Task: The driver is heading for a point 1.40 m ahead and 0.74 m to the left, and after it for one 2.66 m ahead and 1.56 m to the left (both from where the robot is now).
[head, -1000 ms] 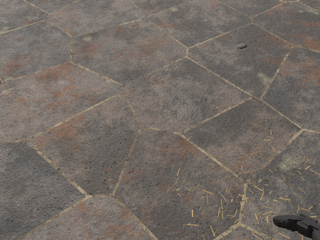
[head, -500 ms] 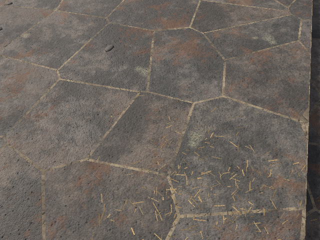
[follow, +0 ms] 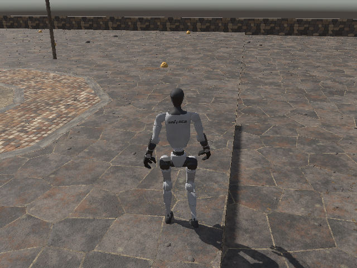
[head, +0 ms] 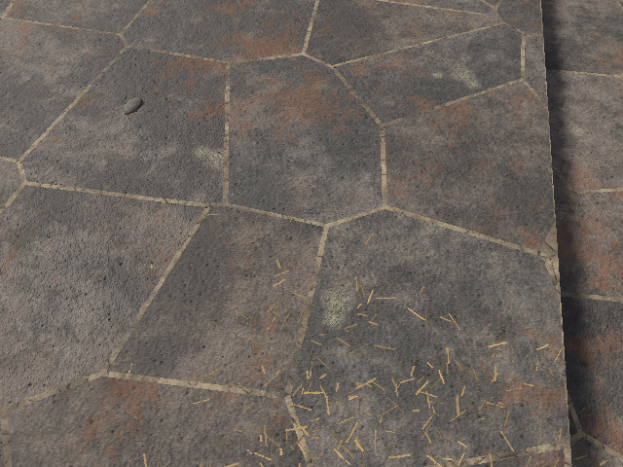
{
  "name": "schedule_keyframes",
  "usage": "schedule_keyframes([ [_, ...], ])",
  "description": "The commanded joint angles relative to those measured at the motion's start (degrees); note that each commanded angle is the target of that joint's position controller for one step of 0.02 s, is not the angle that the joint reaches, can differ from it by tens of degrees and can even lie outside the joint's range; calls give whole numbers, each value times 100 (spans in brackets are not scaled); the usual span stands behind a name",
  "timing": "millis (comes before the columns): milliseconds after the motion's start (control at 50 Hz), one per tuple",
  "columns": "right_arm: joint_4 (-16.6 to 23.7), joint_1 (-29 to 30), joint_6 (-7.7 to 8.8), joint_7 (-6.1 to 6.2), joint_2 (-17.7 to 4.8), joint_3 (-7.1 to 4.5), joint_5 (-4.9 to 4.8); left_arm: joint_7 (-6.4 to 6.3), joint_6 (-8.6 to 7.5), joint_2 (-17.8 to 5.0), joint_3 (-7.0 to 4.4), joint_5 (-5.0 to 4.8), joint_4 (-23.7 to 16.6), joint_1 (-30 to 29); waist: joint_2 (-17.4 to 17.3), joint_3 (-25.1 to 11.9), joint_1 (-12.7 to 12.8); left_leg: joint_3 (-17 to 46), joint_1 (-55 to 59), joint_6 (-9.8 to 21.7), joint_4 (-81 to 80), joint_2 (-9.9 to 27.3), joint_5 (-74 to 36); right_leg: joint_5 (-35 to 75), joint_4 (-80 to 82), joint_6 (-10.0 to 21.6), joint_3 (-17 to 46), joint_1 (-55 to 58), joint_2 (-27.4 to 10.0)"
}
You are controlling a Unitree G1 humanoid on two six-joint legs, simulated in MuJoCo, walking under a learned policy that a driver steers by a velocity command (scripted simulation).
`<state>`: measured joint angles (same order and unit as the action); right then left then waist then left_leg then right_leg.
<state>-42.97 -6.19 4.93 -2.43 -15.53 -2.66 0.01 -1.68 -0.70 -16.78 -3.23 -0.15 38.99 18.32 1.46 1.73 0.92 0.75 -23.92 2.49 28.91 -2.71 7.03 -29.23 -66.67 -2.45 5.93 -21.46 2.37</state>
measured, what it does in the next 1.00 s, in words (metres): steps on the spot, turning left: right foot, then left foot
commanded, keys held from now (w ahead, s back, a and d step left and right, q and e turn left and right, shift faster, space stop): q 1.00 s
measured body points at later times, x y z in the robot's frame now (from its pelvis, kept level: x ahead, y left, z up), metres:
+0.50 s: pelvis +0.06 -0.01 +0.01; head +0.09 -0.02 +0.46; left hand +0.15 +0.29 -0.07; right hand +0.28 -0.26 -0.10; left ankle +0.02 +0.11 -0.65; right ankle +0.12 -0.13 -0.73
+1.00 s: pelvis +0.04 +0.04 +0.01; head +0.06 +0.08 +0.46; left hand +0.04 +0.36 -0.09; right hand +0.32 -0.12 -0.06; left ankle +0.02 +0.11 -0.73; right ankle +0.15 -0.10 -0.67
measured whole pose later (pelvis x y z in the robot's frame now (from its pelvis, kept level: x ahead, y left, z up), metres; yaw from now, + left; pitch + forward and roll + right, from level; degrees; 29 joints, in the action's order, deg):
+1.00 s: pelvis +0.04 +0.04 +0.01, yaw +33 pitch +3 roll -2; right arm -35.9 -10.8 -2.4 2.1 -16.8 -3.3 -0.4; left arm -2.6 0.5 -17.1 -4.9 0.1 37.9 6.7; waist 1.2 1.9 -1.0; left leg 7.9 -17.8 3.9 27.0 -4.9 11.0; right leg -18.7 -53.5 -5.7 4.9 -30.1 0.8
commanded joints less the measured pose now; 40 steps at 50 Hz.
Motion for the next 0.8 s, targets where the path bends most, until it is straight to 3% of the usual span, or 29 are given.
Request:
schedule_keyframes([
  [20, 291, -23, -99, 105, -686, -136, 7, -60, -44, -501, -154, 94, -562, -101, -619, -587, -2, 1809, 1244, 1097, -1082, 1382, -1917, 339, 301, -68, -76, -898, -496],
  [60, 277, -25, -163, 166, -901, -221, 41, -115, -30, -288, -91, 71, -543, -41, -880, -681, 54, 1557, 1009, 1145, -1062, 1204, -2504, 259, 1052, -139, -276, -530, -330],
  [120, 292, -80, -300, 262, -1109, -329, -54, -168, 4, -271, -65, 56, -550, -216, -845, -975, -13, 1707, 954, 1211, -1041, 1224, -1922, 737, 1850, -185, -231, -205, -217],
  [200, 357, -52, -504, 338, -1065, -355, -120, -126, 54, -342, -96, 22, -688, -685, -873, -765, -137, 2173, 623, 1085, -1166, 1114, 128, 1136, 2496, -153, -105, 6, -108],
  [240, 383, -54, -572, 349, -1043, -359, -123, -79, -9, -332, -109, 8, -741, -798, -896, -642, -140, 2411, 643, 1011, -1028, 1049, 302, 1186, 3015, -92, -101, 138, -43],
  [280, 449, 38, -647, 380, -984, -345, -163, -26, -116, -309, -142, -4, -678, -597, -897, -634, 59, 2483, 584, 793, -686, 844, 115, 1782, 4131, 40, -195, 740, -15],
  [300, 468, -76, -665, 394, -828, -298, -164, -29, -152, -489, -206, 23, -667, -487, -749, -711, 76, 2369, 319, 542, -353, 632, 386, 2055, 4518, 189, 3, 1292, -397],
  [320, 555, -192, -654, 384, -524, -209, -124, -74, -130, -922, -301, 167, -737, -437, 231, -854, -38, 1731, -360, 186, 654, 214, 1410, 2419, 4691, 696, 988, 1839, -1565],
  [340, 694, -177, -597, 377, -630, -249, -144, -29, -77, -1085, -357, 363, -707, -540, 1554, -592, -132, 597, -1111, -128, 1799, -473, 2648, 3356, 4985, 1548, 2131, 1517, -2395],
  [360, 591, -394, -561, 353, -1046, -389, -76, -32, -90, -796, -289, 349, -814, -675, 1247, -679, -128, 631, -1138, -378, 3089, -121, 2842, 3648, 4947, 1867, 2180, 1420, -2624],
  [380, 451, -554, -593, 332, -1183, -477, -128, -55, -91, -532, -211, 262, -880, -931, 828, -633, -223, 647, -1149, -507, 3638, -41, 2546, 3713, 4815, 1691, 1623, 1357, -2311],
  [400, 337, -677, -676, 360, -1096, -489, -139, -59, -87, -451, -193, 163, -909, -1176, 564, -548, -318, 576, -1186, -629, 3908, 19, 2260, 3668, 4704, 1440, 1097, 1337, -1958],
  [420, 352, -656, -745, 372, -991, -470, -124, -58, -88, -452, -190, 89, -892, -1255, 532, -469, -284, 525, -1313, -725, 4061, 72, 1987, 3831, 4649, 1353, 817, 1349, -1846],
  [460, 496, -457, -796, 336, -689, -377, -145, -66, -44, -516, -214, 109, -811, -1161, 562, -437, -182, 254, -1233, -847, 3780, 132, 1694, 4090, 4653, 1350, 327, 1312, -1643],
  [540, 859, 5, -789, 229, -465, -241, -130, -96, 61, -738, -326, 110, -696, -1017, 886, -675, 68, -76, -645, -831, 2450, 353, 1672, 3971, 4564, 1430, -61, 1479, -1759],
  [620, 1001, -100, -817, 128, -657, -300, -130, -44, 78, -950, -417, -26, -569, -964, 1043, -739, 51, -405, 91, -554, 1237, 285, 1427, 3789, 4371, 1372, -141, 1423, -1991],
  [660, 874, -564, -827, 113, -655, -357, -108, -40, 69, -884, -411, -142, -498, -1014, 894, -748, -216, -586, 925, -242, 2, 74, 545, 3337, 3860, 1012, -441, 1087, -1840],
  [680, 834, -807, -818, 164, -848, -434, -86, -21, 54, -687, -368, -103, -357, -684, 354, -776, -243, -154, 1725, -33, -506, 181, -250, 2609, 3181, 581, -826, 456, -1598],
  [700, 943, -993, -789, 267, -1618, -609, -43, 11, 51, -258, -225, 198, -559, -653, -1572, -828, -83, 2052, 2769, 623, -623, 1809, -2505, -126, 1261, -103, -1437, -1242, -890],
  [720, 1083, -947, -679, 216, -1753, -591, 194, -64, 25, -382, -235, 166, -838, -1339, -1811, -931, -480, 3049, 2253, 1769, -799, 2549, -2896, -1141, 142, -251, -569, -1988, -311],
  [740, 1086, -849, -577, 197, -1514, -518, 240, -108, 38, -632, -298, 66, -813, -1541, -1192, -846, -546, 2698, 2108, 1750, -904, 2274, -2243, -822, -333, -214, -235, -2041, -422],
  [760, 1050, -593, -525, 231, -1293, -447, 141, -139, 62, -683, -332, 41, -735, -1468, -980, -658, -358, 2257, 1948, 1428, -864, 1933, -1804, -294, -299, -154, -164, -2055, -491],
  [780, 1074, -356, -536, 278, -1126, -398, 13, -187, 85, -669, -355, 84, -602, -1350, -746, -617, -243, 2027, 1895, 1146, -829, 1650, -1477, 128, -140, -170, -122, -2024, -547],
  [800, 1094, -178, -565, 318, -1047, -354, -71, -208, 104, -680, -374, 110, -579, -1257, -816, -591, -142, 1887, 1730, 1050, -831, 1503, -1583, 438, -84, -217, -125, -1879, -525],
])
